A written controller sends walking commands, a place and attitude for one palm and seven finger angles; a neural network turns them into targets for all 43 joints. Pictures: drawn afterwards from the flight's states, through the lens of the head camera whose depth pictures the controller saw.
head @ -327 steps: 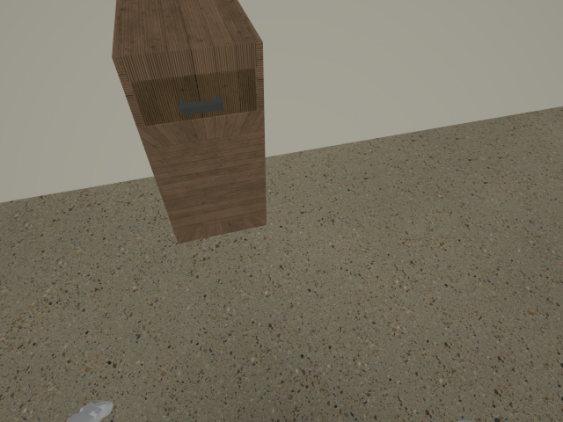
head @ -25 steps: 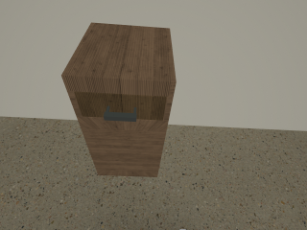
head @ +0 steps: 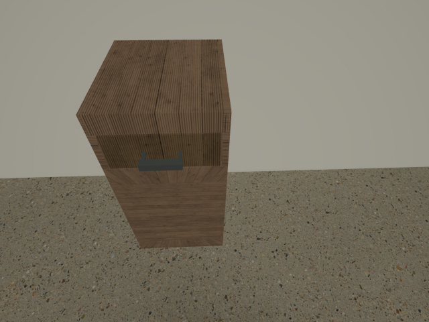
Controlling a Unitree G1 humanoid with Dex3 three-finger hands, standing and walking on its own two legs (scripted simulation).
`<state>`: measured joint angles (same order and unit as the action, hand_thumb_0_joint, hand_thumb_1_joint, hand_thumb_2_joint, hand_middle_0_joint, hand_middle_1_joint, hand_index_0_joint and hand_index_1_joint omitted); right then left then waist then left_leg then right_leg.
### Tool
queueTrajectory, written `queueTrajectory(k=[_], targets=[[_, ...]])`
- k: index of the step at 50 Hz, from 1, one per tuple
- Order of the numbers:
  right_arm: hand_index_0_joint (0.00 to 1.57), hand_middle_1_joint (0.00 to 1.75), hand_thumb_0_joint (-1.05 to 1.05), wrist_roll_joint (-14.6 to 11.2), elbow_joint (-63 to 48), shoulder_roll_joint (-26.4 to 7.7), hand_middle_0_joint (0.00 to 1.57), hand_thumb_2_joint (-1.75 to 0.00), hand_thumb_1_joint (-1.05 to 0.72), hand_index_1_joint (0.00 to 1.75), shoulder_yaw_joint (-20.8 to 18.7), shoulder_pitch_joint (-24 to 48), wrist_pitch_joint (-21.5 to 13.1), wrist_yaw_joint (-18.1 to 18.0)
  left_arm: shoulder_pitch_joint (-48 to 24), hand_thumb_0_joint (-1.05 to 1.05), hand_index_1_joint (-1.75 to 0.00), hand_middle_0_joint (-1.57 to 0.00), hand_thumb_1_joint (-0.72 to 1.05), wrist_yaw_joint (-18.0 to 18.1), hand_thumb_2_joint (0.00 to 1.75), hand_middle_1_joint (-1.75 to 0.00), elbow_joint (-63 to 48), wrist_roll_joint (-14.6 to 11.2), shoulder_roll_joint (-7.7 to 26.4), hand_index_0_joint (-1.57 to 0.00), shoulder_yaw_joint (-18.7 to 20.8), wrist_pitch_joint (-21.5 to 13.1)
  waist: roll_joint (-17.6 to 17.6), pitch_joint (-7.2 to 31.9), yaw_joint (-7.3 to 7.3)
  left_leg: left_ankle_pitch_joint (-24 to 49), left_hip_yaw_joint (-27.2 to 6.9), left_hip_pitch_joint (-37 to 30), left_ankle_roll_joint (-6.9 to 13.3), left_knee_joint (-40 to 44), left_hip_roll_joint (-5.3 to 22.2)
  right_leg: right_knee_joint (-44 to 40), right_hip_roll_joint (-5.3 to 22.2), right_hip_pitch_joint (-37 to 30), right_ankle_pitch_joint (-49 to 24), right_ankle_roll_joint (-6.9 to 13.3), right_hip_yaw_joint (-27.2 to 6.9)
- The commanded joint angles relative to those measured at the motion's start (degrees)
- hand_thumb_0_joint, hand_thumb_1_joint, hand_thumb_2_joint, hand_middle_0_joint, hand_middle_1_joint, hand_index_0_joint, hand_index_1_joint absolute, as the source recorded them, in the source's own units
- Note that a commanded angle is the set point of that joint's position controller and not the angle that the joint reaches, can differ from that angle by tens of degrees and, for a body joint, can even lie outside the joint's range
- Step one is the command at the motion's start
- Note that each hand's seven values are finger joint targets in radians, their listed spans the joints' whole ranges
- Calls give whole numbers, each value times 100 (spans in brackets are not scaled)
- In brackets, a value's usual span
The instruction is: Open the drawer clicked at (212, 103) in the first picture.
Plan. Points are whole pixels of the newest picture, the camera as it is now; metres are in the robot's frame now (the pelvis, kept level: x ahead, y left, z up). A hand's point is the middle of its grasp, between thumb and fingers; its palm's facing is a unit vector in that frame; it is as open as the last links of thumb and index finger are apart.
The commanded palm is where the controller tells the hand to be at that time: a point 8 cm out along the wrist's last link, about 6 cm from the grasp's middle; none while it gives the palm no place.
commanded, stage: come to a stop and stand still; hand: left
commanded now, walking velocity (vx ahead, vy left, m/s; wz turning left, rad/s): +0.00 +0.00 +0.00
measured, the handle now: (161, 159) +0.56 +0.19 -0.09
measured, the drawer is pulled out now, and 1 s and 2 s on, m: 0.00 0.00 0.00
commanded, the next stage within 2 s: look again from close up in 0.14 s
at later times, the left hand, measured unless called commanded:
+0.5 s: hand out of the picture -0.01 +0.17 -0.19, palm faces +0.04 -0.99 -0.17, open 7.4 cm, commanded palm none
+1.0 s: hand out of the picture -0.07 +0.19 -0.18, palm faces +0.06 -0.99 -0.16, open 7.4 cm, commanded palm none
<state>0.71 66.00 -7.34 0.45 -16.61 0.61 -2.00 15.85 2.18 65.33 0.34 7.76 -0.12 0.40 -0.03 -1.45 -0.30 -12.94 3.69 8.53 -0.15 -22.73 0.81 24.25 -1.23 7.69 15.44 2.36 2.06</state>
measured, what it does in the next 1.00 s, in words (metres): stands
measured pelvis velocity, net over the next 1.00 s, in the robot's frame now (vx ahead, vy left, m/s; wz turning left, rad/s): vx -0.03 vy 0.03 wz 0.04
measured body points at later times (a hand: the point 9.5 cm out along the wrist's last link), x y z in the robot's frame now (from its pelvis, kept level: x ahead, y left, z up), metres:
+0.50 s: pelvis -0.01 +0.01 -0.01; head -0.02 +0.02 +0.44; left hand -0.01 +0.23 -0.17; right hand +0.00 -0.21 -0.16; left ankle -0.01 +0.12 -0.74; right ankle -0.02 -0.09 -0.74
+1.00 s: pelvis -0.03 +0.03 -0.01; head -0.04 +0.04 +0.44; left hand -0.07 +0.25 -0.17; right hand -0.04 -0.19 -0.16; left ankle -0.01 +0.12 -0.74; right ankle -0.03 -0.09 -0.74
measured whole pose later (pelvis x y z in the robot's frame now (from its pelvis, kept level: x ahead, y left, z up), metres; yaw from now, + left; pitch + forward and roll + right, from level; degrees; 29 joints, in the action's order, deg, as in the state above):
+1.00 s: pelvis -0.03 +0.03 -0.01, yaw +2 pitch -1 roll +0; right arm 1.6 61.9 -7.4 0.5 -20.9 0.4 -1.3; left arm 22.9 0.9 61.8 2.0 8.8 0.2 0.8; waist -1.4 1.2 -0.2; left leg -13.5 1.6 14.4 3.0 -28.3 -2.1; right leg 30.5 1.5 12.8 18.6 1.1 3.2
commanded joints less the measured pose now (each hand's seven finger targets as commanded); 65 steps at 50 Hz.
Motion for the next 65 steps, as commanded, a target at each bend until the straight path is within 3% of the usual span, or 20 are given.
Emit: queueTrajectory(k=[1, 11, 12, 13, 14, 16, 19, 23, 27, 34, 41, 45, 48, 51, 55, 58, 60, 62, 64, 65], targets=[[20, 30, 0, -12, -87, -464, 20, -90, -90, 30, -71, -302, -59, -24, 355, 0, -30, -20, 90, 19, 90, -30, -118, -23, 494, -20, 81, -89, 43, -486, 21, 295, -518, 99, 125, 395, 454, -771, 713, 558, -276, -14, -748], [20, 30, 0, -16, -28, -411, 20, -90, -90, 30, -67, -488, -114, -51, 478, 0, -30, -20, 90, 24, 90, -30, -81, -25, 392, -20, 77, -133, 4, -171, 18, 648, -536, -36, 135, 335, 518, -653, 682, 358, -741, -8, -667], [20, 30, 0, -53, -464, -615, 20, -90, -90, 30, -81, 249, -255, 42, 949, 0, -30, -20, 90, 237, 90, -30, 11, 104, 625, -20, 60, -345, -305, -468, 305, 494, -244, 757, -51, -1072, 489, -509, 1124, 337, -3527, -297, -1027], [20, 30, 0, -78, -702, -436, 20, -90, -90, 30, -27, 30, -184, 89, 835, 0, -30, -20, 90, 203, 90, -30, -58, 72, 843, -20, 68, -412, -576, -181, -54, -116, -240, 686, -41, -943, 351, -394, 1430, 57, -4346, -111, -1015], [20, 30, 0, -11, -674, -236, 20, -90, -90, 30, -26, -370, -164, 58, 786, 0, -30, -20, 90, 186, 90, -30, -226, 54, 705, -20, 88, -405, -685, 255, -88, -425, -278, 640, 96, -896, 217, -220, 1389, -315, -4129, 10, -1004], [20, 30, 0, 5, -600, -352, 20, -90, -90, 30, -53, -567, -183, 52, 587, 0, -30, -20, 90, 146, 90, -30, -343, 21, 606, -20, 68, -381, -545, 694, -165, 59, -319, 376, 124, -681, 218, -97, 1168, -305, -3186, 223, -773], [20, 30, 0, 12, -595, -440, 20, -90, -90, 30, -39, -538, -196, 30, 494, 0, -30, -20, 90, 107, 90, -30, -446, 9, 490, -20, 55, -286, 272, 87, -109, 860, -522, 351, 171, -477, 414, -11, 750, 344, -1566, 164, -576], [20, 30, 0, 3, -644, -537, 20, -90, -90, 30, -17, -516, -193, 14, 665, 0, -30, -20, 90, 70, 90, -30, -413, 36, 475, -20, 23, -213, 128, -417, -23, 827, -664, 659, 226, -281, 486, -69, 625, 541, -840, 107, -524], [20, 30, 0, 5, -679, -635, 20, -90, -90, 30, -14, -439, -193, 15, 680, 0, -30, -20, 90, 37, 90, -30, -485, 27, 494, -20, 18, -169, 22, -519, 16, 416, -769, 805, 264, -76, 462, -130, 615, 560, -421, 69, -515], [20, 30, 0, 30, -732, -756, 20, -90, -90, 30, -24, -402, -174, 40, 680, 0, -30, -20, 90, -4, 90, -30, -580, 47, 533, -20, 28, -106, 176, -591, 55, -685, -1020, 1139, 305, 415, 492, -118, 579, 494, 12, 21, -396], [20, 30, 0, 32, -700, -813, 20, -90, -90, 30, -54, -445, -190, 45, 832, 0, -30, -20, 90, -34, 90, -30, -537, 68, 468, -20, 30, -116, 75, -327, 69, -1208, -1163, 1109, 367, 660, 555, -33, 551, 318, 107, -25, -254], [20, 30, 0, 60, -665, -984, 20, -90, -90, 30, -172, -540, -134, 30, 894, 0, -30, -20, 90, -88, 90, -30, -565, 150, 395, -20, 60, -72, 204, -464, 34, -2376, -1691, 1306, 614, 1033, 833, 384, 346, 606, 782, -40, 77], [20, 30, 0, 71, -685, -982, 20, -90, -90, 30, -217, -531, -108, 12, 1029, 0, -30, -20, 90, -125, 90, -30, -565, 177, 349, -20, 78, -52, 339, -625, 66, -2646, -1880, 1462, 748, 1103, 911, 509, 293, 731, 814, -15, 125], [20, 30, 0, 79, -679, -910, 20, -90, -90, 30, -238, -562, -122, -11, 1184, 0, -30, -20, 90, -154, 90, -30, -538, 162, 270, -20, 107, -61, 375, -642, 85, -2381, -1751, 1456, 757, 928, 880, 365, 330, 714, 679, 20, 52], [20, 30, 0, 84, -715, -758, 20, -90, -90, 30, -245, -561, -157, -13, 1400, 0, -30, -20, 90, -168, 90, -30, -509, 147, 329, -20, 155, -104, 43, -577, 104, -1926, -1290, 1538, 642, 364, 643, -37, 534, 585, 925, 124, -299], [20, 30, 0, 73, -725, -498, 20, -90, -90, 30, -184, -547, -205, -6, 1514, 0, -30, -20, 90, -139, 90, -30, -464, 126, 464, -20, 201, -135, -723, -529, 120, -1105, -540, 1803, 462, -716, 153, -570, 895, 293, 1092, 390, -996], [20, 30, 0, 79, -781, -336, 20, -90, -90, 30, -152, -394, -240, 7, 1681, 0, -30, -20, 90, -101, 90, -30, -414, 120, 578, -20, 270, -159, -1125, -535, 160, -899, 53, 2095, 354, -1802, -63, -995, 1442, 77, 618, 710, -1612], [20, 30, 0, 69, -870, -322, 20, -90, -90, 30, -156, -151, -271, 28, 1702, 0, -30, -20, 90, -67, 90, -30, -395, 153, 556, -20, 280, -200, -800, -556, 190, -1421, 55, 2347, 352, -2195, 59, -964, 1597, -176, -685, 1032, -1599], [20, 30, 0, 55, -810, -250, 20, -90, -90, 30, -131, -106, -297, 42, 1661, 0, -30, -20, 90, -51, 90, -30, -356, 170, 559, -20, 276, -202, -480, -453, 145, -1394, 192, 2070, 347, -1849, 136, -617, 1515, -262, -1686, 1072, -1217], [20, 30, 0, 54, -729, -195, 20, -90, -90, 30, -117, -293, -308, 33, 1510, 0, -30, -20, 90, -59, 90, -30, -355, 164, 570, -20, 268, -183, -364, -382, 13, -1065, 278, 1556, 333, -1280, 125, -362, 1342, -40, -1853, 961, -895]])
